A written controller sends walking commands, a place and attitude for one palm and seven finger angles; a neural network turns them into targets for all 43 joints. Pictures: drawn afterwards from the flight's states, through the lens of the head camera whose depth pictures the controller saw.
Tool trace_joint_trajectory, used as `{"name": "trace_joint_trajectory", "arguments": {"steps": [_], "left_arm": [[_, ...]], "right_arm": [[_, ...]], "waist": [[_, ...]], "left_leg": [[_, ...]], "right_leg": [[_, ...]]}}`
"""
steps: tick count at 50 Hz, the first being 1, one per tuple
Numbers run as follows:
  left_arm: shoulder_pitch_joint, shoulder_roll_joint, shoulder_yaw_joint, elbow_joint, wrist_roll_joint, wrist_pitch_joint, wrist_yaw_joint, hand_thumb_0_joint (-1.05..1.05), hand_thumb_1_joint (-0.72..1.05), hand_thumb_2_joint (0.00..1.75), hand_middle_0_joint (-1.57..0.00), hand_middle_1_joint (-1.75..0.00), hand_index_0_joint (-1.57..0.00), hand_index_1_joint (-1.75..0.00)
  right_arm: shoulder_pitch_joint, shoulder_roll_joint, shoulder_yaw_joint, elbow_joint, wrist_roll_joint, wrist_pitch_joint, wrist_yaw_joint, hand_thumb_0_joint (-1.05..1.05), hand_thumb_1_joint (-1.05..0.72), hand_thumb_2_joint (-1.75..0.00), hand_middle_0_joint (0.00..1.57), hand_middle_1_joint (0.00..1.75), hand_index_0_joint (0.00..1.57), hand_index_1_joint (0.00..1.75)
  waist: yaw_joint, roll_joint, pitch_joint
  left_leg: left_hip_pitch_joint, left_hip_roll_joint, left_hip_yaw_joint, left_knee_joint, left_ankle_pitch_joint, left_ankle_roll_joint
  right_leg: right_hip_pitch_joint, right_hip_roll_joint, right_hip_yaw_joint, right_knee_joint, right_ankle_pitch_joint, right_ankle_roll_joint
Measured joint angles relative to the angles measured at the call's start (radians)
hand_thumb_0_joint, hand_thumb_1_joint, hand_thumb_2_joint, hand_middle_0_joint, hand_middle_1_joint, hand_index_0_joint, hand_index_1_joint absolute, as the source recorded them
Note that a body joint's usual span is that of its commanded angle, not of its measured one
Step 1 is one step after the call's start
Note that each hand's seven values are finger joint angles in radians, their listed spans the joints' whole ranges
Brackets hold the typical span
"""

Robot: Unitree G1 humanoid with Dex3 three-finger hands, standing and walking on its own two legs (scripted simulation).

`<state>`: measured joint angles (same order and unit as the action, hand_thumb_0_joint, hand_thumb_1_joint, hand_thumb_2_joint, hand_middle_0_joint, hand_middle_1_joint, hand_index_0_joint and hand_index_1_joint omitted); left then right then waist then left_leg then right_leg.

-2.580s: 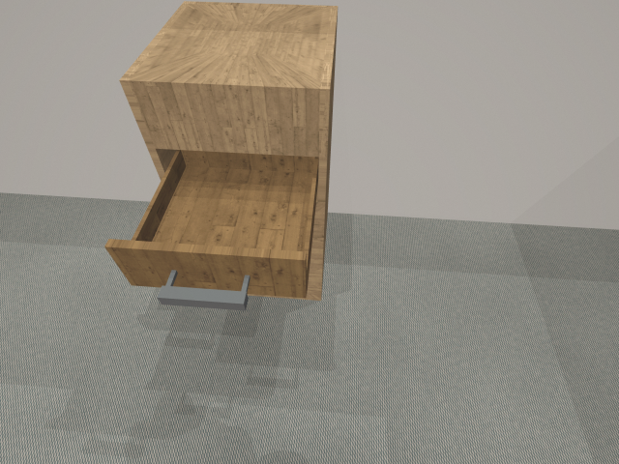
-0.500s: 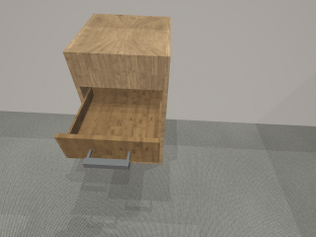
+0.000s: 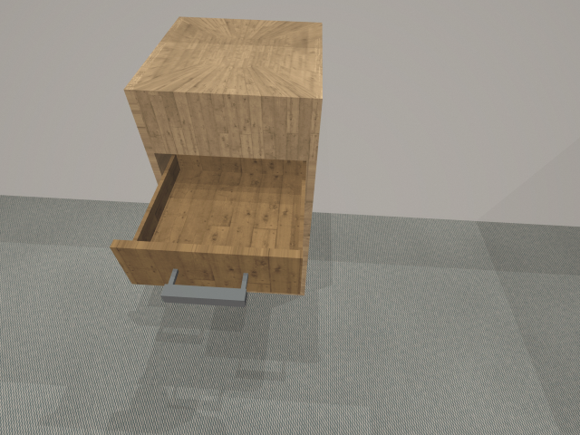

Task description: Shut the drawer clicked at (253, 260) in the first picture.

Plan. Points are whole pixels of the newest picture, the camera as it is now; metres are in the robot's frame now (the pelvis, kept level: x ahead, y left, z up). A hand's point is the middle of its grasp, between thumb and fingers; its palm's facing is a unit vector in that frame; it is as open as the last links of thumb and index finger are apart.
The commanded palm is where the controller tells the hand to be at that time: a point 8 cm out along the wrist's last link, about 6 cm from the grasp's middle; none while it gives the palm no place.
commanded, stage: come to a stop and stand still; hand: left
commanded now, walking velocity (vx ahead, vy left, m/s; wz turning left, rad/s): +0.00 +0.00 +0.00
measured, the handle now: (207, 285) +0.42 +0.20 -0.17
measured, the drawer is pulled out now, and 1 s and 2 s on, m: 0.30 0.30 0.30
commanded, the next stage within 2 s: look again from close up in 0.02 s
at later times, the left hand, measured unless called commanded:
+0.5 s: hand out of the picture -0.01 +0.14 -0.18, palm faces +0.04 -0.99 -0.16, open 7.4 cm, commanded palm none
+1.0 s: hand out of the picture -0.02 +0.13 -0.18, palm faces +0.09 -0.98 -0.15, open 7.4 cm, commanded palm none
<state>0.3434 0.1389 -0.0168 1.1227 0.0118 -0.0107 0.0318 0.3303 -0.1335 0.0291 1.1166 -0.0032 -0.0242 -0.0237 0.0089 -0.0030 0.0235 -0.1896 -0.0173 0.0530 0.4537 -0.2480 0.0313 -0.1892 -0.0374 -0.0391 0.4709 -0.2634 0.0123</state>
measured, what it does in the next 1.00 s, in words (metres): stands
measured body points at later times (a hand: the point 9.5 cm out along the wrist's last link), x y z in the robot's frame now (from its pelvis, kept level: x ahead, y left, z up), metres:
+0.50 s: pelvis +0.01 -0.02 +0.00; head +0.02 -0.02 +0.45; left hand -0.01 +0.19 -0.16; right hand +0.00 -0.23 -0.16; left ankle +0.00 +0.10 -0.74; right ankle -0.01 -0.13 -0.74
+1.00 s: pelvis +0.03 -0.02 -0.01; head +0.03 -0.02 +0.44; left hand -0.02 +0.19 -0.17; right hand +0.00 -0.24 -0.17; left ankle +0.00 +0.10 -0.74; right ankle -0.01 -0.13 -0.74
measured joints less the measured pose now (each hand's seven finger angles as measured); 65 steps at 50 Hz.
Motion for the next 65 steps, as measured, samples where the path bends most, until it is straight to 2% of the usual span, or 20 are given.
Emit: {"name": "trace_joint_trajectory", "arguments": {"steps": [11, 42, 50, 54, 57, 60, 62, 64, 65], "left_arm": [[-0.023, -0.029, -0.001, 0.003, 0.001, -0.009, 0.003, 0.01, 0.91, 0.90, -0.20, -0.30, -0.19, -0.30], [-0.015, -0.018, 0.006, -0.001, 0.002, -0.012, 0.001, 0.01, 0.91, 0.90, -0.20, -0.30, -0.19, -0.30], [0.038, -0.017, 0.029, -0.011, 0.008, -0.007, -0.009, 0.01, 0.91, 0.90, -0.20, -0.30, -0.20, -0.30], [0.065, -0.008, 0.040, -0.001, 0.009, -0.004, -0.012, 0.01, 0.91, 0.90, -0.20, -0.30, -0.20, -0.30], [0.061, -0.005, 0.037, 0.014, 0.012, 0.001, -0.014, 0.01, 0.91, 0.90, -0.20, -0.30, -0.19, -0.30], [0.025, -0.003, 0.039, 0.011, 0.011, 0.002, -0.017, 0.01, 0.91, 0.90, -0.20, -0.30, -0.19, -0.30], [-0.007, -0.003, 0.043, -0.010, 0.010, -0.005, -0.022, 0.01, 0.91, 0.90, -0.20, -0.30, -0.19, -0.30], [-0.029, 0.000, 0.045, -0.045, 0.012, -0.029, -0.024, 0.01, 0.91, 0.90, -0.20, -0.30, -0.19, -0.30], [-0.038, 0.005, 0.049, -0.056, 0.015, -0.044, -0.019, 0.01, 0.92, 0.90, -0.20, -0.30, -0.19, -0.30]], "right_arm": [[-0.024, 0.005, -0.005, 0.018, -0.001, -0.003, -0.007, 0.01, -0.92, -0.90, 0.20, 0.29, 0.20, 0.30], [-0.024, 0.007, -0.006, 0.022, -0.003, 0.004, -0.006, 0.01, -0.92, -0.90, 0.20, 0.29, 0.20, 0.30], [0.025, 0.002, -0.019, 0.011, -0.014, 0.018, 0.005, 0.00, -0.91, -0.90, 0.20, 0.29, 0.20, 0.30], [0.041, 0.007, -0.020, 0.008, -0.014, -0.002, 0.001, 0.00, -0.91, -0.90, 0.20, 0.29, 0.20, 0.30], [0.050, 0.010, -0.017, 0.003, -0.015, -0.030, -0.009, 0.00, -0.91, -0.90, 0.20, 0.29, 0.20, 0.30], [0.063, 0.015, -0.016, 0.002, -0.020, -0.040, -0.013, 0.00, -0.91, -0.90, 0.20, 0.29, 0.20, 0.30], [0.076, 0.017, -0.015, 0.009, -0.020, -0.037, -0.010, 0.00, -0.91, -0.90, 0.20, 0.29, 0.20, 0.30], [0.094, 0.020, -0.014, 0.016, -0.013, -0.031, -0.006, 0.00, -0.91, -0.90, 0.20, 0.29, 0.20, 0.30], [0.099, 0.022, -0.015, 0.022, -0.009, -0.028, -0.003, 0.00, -0.91, -0.90, 0.20, 0.29, 0.20, 0.30]], "waist": [[0.000, -0.003, -0.001], [0.000, -0.003, 0.002], [0.008, 0.001, -0.023], [0.011, -0.028, -0.025], [0.006, -0.034, -0.019], [-0.013, -0.017, -0.004], [-0.019, 0.001, 0.005], [-0.013, 0.009, 0.010], [-0.006, 0.006, 0.013]], "left_leg": [[0.018, 0.006, -0.004, -0.011, -0.003, -0.010], [0.034, 0.031, -0.018, -0.023, -0.003, -0.038], [-0.010, 0.041, -0.032, 0.097, -0.091, -0.026], [0.005, 0.026, -0.018, 0.105, -0.120, -0.027], [0.026, 0.017, 0.007, 0.090, -0.132, -0.010], [0.055, 0.018, 0.008, 0.054, -0.125, -0.007], [0.070, 0.021, -0.001, 0.042, -0.125, -0.013], [0.060, 0.016, -0.009, 0.087, -0.152, -0.018], [0.033, 0.013, -0.006, 0.156, -0.170, -0.012]], "right_leg": [[0.016, 0.006, -0.004, -0.006, -0.008, -0.008], [0.034, 0.032, -0.018, -0.018, -0.013, -0.036], [0.021, 0.040, -0.031, 0.046, -0.076, -0.041], [0.017, 0.023, -0.017, 0.085, -0.115, -0.034], [-0.043, 0.012, -0.020, 0.229, -0.200, -0.055], [-0.121, 0.016, -0.046, 0.368, -0.282, -0.068], [-0.132, 0.017, -0.068, 0.316, -0.237, -0.070], [-0.099, 0.013, -0.076, 0.160, -0.096, -0.077], [-0.095, 0.006, -0.078, 0.143, -0.022, -0.080]]}}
